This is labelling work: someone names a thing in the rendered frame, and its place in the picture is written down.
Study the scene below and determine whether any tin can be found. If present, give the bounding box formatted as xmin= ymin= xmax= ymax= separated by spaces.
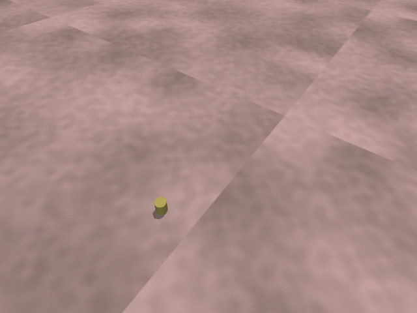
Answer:
xmin=154 ymin=197 xmax=168 ymax=215

